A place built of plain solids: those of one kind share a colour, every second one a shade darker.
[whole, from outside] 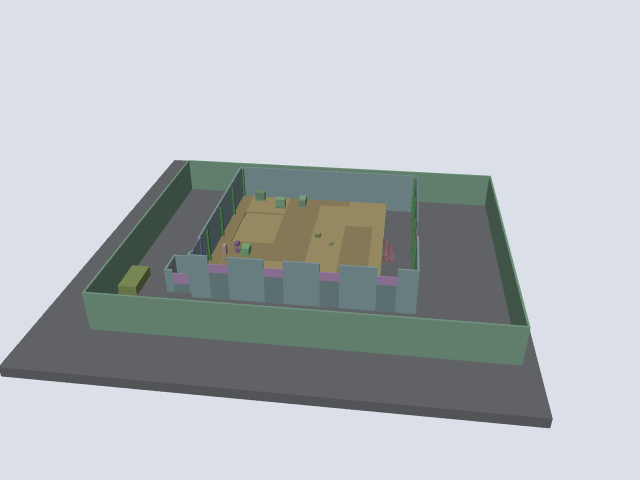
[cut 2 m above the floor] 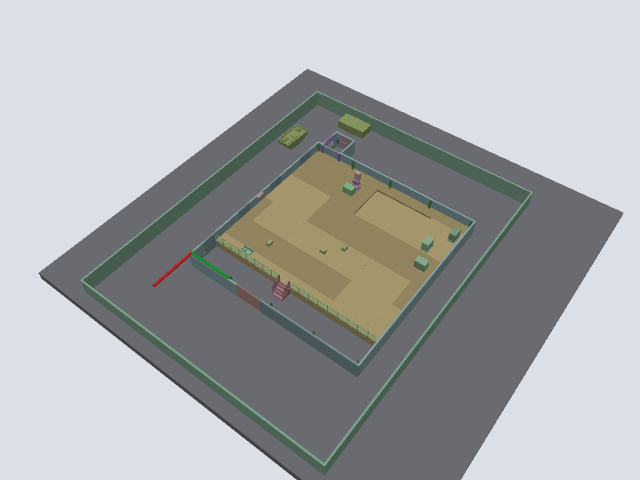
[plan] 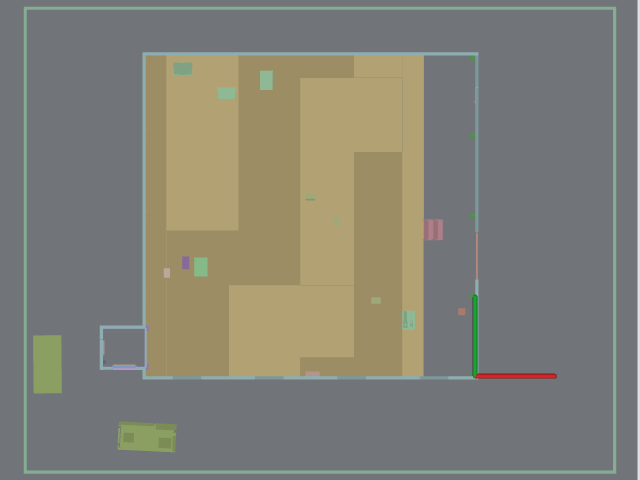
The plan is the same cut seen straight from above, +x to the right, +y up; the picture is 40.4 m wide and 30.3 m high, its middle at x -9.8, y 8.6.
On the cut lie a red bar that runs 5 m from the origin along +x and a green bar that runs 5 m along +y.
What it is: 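A works' hall with a walk round sunk beds; one tall room; a strip of floor behind the doors, a deck 0.92 m over it that fills the rest, and 3 sunk grounds in the deck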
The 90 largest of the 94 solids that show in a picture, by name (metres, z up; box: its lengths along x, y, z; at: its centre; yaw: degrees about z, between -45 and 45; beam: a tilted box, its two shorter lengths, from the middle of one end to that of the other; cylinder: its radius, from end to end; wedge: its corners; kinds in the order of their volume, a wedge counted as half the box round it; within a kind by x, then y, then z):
{
 "raised_floor_bank_1": {"box": [1.3, 20.25, 0.97], "at": [-20.15, 10.12, 0.43]},
 "raised_floor_bank_2": {"box": [3.95, 9.2, 0.97], "at": [-17.52, 4.6, 0.43]},
 "raised_floor_bank_3": {"box": [3.95, 4.15, 0.97], "at": [-17.52, 18.18, 0.43]},
 "raised_floor_bank_4": {"box": [4.55, 6.9, 0.8], "at": [-17.23, 12.65, 0.35]},
 "raised_floor_bank_5": {"box": [0.6, 1.2, 0.97], "at": [-15.25, 0.6, 0.43]},
 "raised_floor_bank_6": {"box": [0.6, 3.45, 0.97], "at": [-15.25, 7.47, 0.43]},
 "raised_floor_bank_7": {"box": [0.6, 4.15, 0.97], "at": [-15.25, 18.18, 0.43]},
 "raised_floor_bank_8": {"box": [0.02, 4.15, 0.97], "at": [-14.95, 18.18, 0.43]},
 "raised_floor_bank_9": {"box": [3.9, 1.2, 0.97], "at": [-13.0, 0.6, 0.43]},
 "raised_floor_bank_10": {"box": [3.9, 14.5, 0.97], "at": [-13.0, 13.0, 0.43]},
 "raised_floor_bank_11": {"box": [7.9, 4.55, 0.97], "at": [-11.6, 3.48, 0.43]},
 "raised_floor_bank_12": {"box": [3.4, 1.2, 0.97], "at": [-9.35, 0.6, 0.43]},
 "raised_floor_bank_13": {"box": [3.4, 8.4, 0.97], "at": [-9.35, 9.95, 0.43]},
 "raised_floor_bank_14": {"box": [3.4, 1.4, 0.97], "at": [-9.35, 19.55, 0.43]},
 "raised_floor_bank_15": {"box": [6.45, 4.7, 0.97], "at": [-7.83, 16.5, 0.43]},
 "raised_floor_bank_16": {"box": [3.05, 14.15, 0.97], "at": [-6.12, 7.08, 0.43]},
 "raised_floor_bank_17": {"box": [3.05, 1.4, 0.97], "at": [-6.12, 19.55, 0.43]},
 "raised_floor_bank_18": {"box": [1.35, 20.25, 0.97], "at": [-3.92, 10.12, 0.43]},
 "yard_bound_1": {"box": [0.2, 29.49, 3.97], "at": [-28.4, 8.59, 1.94]},
 "yard_bound_2": {"box": [37.4, 0.2, 3.97], "at": [-9.8, -6.06, 1.94]},
 "yard_bound_3": {"box": [37.4, 0.2, 3.97], "at": [-9.8, 23.23, 1.94]},
 "yard_bound_4": {"box": [0.2, 29.49, 3.97], "at": [8.8, 8.59, 1.94]},
 "wall_1": {"box": [0.2, 2.8, 2.55], "at": [-23.6, 1.8, 1.23]},
 "wall_2": {"box": [0.81, 0.2, 2.55], "at": [-23.3, 0.5, 1.23]},
 "wall_3": {"box": [2.9, 0.2, 2.55], "at": [-22.25, 3.1, 1.23]},
 "wall_4": {"box": [1.51, 0.2, 1.05], "at": [-22.15, 0.5, 0.47]},
 "wall_5": {"box": [0.2, 0.8, 4.75], "at": [-20.9, 0.2, 2.33]},
 "wall_6": {"box": [0.2, 17.45, 4.75], "at": [-20.9, 11.72, 2.33]},
 "wall_7": {"box": [0.06, 2.52, 4.75], "at": [-20.77, 1.8, 2.33]},
 "wall_8": {"box": [1.91, 0.2, 4.75], "at": [-20.05, -0.1, 2.33]},
 "wall_9": {"box": [1.81, 0.2, 3.0], "at": [-18.2, -0.1, 1.45]},
 "wall_10": {"box": [3.41, 0.2, 4.75], "at": [-15.6, -0.1, 2.33]},
 "wall_11": {"box": [1.81, 0.2, 3.0], "at": [-13.0, -0.1, 1.45]},
 "wall_12": {"box": [3.41, 0.2, 4.75], "at": [-10.4, -0.1, 2.33]},
 "wall_13": {"box": [21.2, 0.2, 4.75], "at": [-10.4, 20.35, 2.33]},
 "wall_14": {"box": [1.81, 0.2, 3.0], "at": [-7.8, -0.1, 1.45]},
 "wall_15": {"box": [3.41, 0.2, 4.75], "at": [-5.2, -0.1, 2.33]},
 "wall_16": {"box": [1.81, 0.2, 3.0], "at": [-2.6, -0.1, 1.45]},
 "wall_17": {"box": [1.91, 0.2, 4.75], "at": [-0.75, -0.1, 2.33]},
 "wall_18": {"box": [0.2, 6.31, 4.75], "at": [0.1, 2.95, 2.33]},
 "wall_19": {"box": [0.2, 11.36, 4.75], "at": [0.1, 14.78, 2.33]},
 "beyond_skip_1": {"box": [1.78, 3.66, 0.99], "at": [-27.0, 0.75, 0.8], "yaw": 0.5},
 "beyond_skip_2": {"box": [0.66, 0.61, 0.07], "at": [-21.88, -3.88, 1.23], "yaw": -2.7},
 "beyond_skip_3": {"box": [2.23, 0.2, 0.12], "at": [-21.38, -3.01, 1.16], "yaw": -2.7},
 "beyond_skip_4": {"box": [0.68, 0.72, 0.1], "at": [-20.84, -3.68, 1.17], "yaw": -2.7},
 "beyond_skip_5": {"box": [3.36, 1.66, 0.49], "at": [-20.72, -3.83, 0.85], "yaw": -2.7},
 "beyond_skip_6": {"box": [0.8, 0.66, 0.11], "at": [-19.59, -4.22, 1.15], "yaw": -2.7},
 "beyond_skip_7": {"box": [1.32, 0.4, 0.09], "at": [-19.52, -3.2, 1.19], "yaw": -2.7},
 "pallet_load_1": {"box": [1.13, 0.74, 0.96], "at": [-18.46, 19.41, 1.54]},
 "pallet_load_2": {"box": [1.08, 0.68, 1.14], "at": [-15.71, 17.85, 1.44]},
 "pallet_load_3": {"box": [1.14, 0.76, 0.99], "at": [-15.71, 17.85, 1.56]},
 "pallet_load_4": {"box": [0.78, 1.21, 1.06], "at": [-13.18, 18.67, 1.4]},
 "pallet_load_5": {"box": [0.016, 1.2, 0.7], "at": [-12.77, 18.68, 1.37]},
 "pallet_load_6": {"box": [0.2, 1.04, 0.2], "at": [-4.41, 3.59, 1.22]},
 "pallet_load_7": {"box": [0.8, 1.2, 0.2], "at": [-4.21, 3.53, 0.97]},
 "pallet_stack_1": {"box": [0.82, 1.21, 0.92], "at": [-17.32, 6.9, 1.33]},
 "door_landing_1": {"box": [0.32, 1.32, 0.79], "at": [-3.11, 9.25, 0.34]},
 "door_landing_2": {"box": [0.32, 1.32, 0.6], "at": [-2.81, 9.25, 0.25]},
 "door_landing_3": {"box": [0.32, 1.32, 0.42], "at": [-2.51, 9.25, 0.16]},
 "door_landing_4": {"box": [0.32, 1.32, 0.23], "at": [-2.21, 9.25, 0.07]},
 "window_pane_1": {"box": [1.5, 0.1, 1.16], "at": [-22.15, 0.45, 1.57]},
 "window_pane_2": {"box": [1.8, 0.1, 0.91], "at": [-18.2, -0.15, 3.39]},
 "window_pane_3": {"box": [1.8, 0.1, 0.91], "at": [-13.0, -0.15, 3.39]},
 "window_pane_4": {"box": [1.8, 0.1, 0.91], "at": [-7.8, -0.15, 3.39]},
 "window_pane_5": {"box": [1.8, 0.1, 0.91], "at": [-2.6, -0.15, 3.39]},
 "roller_shutter_1": {"box": [0.07, 2.86, 0.1], "at": [0.1, 7.6, 0.08]},
 "roller_shutter_2": {"box": [0.06, 2.86, 3.35], "at": [0.12, 7.6, 1.62]},
 "pier_1": {"box": [0.17, 0.34, 4.75], "at": [-20.71, 3.0, 2.33]},
 "carton_1": {"box": [0.6, 0.3, 0.44], "at": [-10.41, 11.35, 1.09]},
 "carton_2": {"box": [0.4, 0.6, 0.4], "at": [-8.77, 9.77, 1.12]},
 "carton_3": {"box": [0.6, 0.4, 0.4], "at": [-6.26, 4.78, 1.12]},
 "tote_stack_1": {"box": [0.4, 0.6, 1.08], "at": [-19.47, 6.51, 1.46]},
 "deck_rail_1": {"box": [0.024, 8.65, 0.1], "at": [-3.28, 4.33, 0.97]},
 "deck_rail_2": {"box": [0.05, 8.65, 0.05], "at": [-3.28, 4.33, 1.3]},
 "deck_rail_3": {"box": [0.05, 8.65, 0.05], "at": [-3.28, 4.33, 1.62]},
 "deck_rail_4": {"box": [0.05, 8.65, 0.05], "at": [-3.28, 4.33, 1.95]},
 "deck_rail_5": {"box": [0.024, 10.4, 0.1], "at": [-3.28, 15.05, 0.97]},
 "deck_rail_6": {"box": [0.05, 10.4, 0.05], "at": [-3.28, 15.05, 1.3]},
 "deck_rail_7": {"box": [0.05, 10.4, 0.05], "at": [-3.28, 15.05, 1.62]},
 "deck_rail_8": {"box": [0.05, 10.4, 0.05], "at": [-3.28, 15.05, 1.95]},
 "door_leaf_1": {"box": [0.044, 1.0, 2.15], "at": [-23.5, 1.8, 1.02]},
 "steel_column_1": {"box": [0.23, 0.012, 4.55], "at": [-20.66, 5.06, 2.23]},
 "steel_column_2": {"box": [0.23, 0.012, 4.55], "at": [-20.66, 10.12, 2.23]},
 "steel_column_3": {"box": [0.23, 0.012, 4.55], "at": [-20.66, 15.19, 2.23]},
 "steel_column_4": {"box": [0.23, 0.012, 4.55], "at": [-0.14, 5.06, 2.23]},
 "steel_column_5": {"box": [0.23, 0.012, 4.55], "at": [-0.14, 10.12, 2.23]},
 "steel_column_6": {"box": [0.23, 0.012, 4.55], "at": [-0.14, 15.19, 2.23]},
 "steel_column_7": {"box": [0.23, 0.012, 4.55], "at": [-0.14, 20.11, 2.23]},
 "file_trolley_1": {"box": [0.4, 0.74, 0.29], "at": [-18.29, 7.16, 1.86]},
 "signing_shelf_1": {"box": [0.9, 0.3, 0.26], "at": [-10.27, 0.15, 1.87]}
}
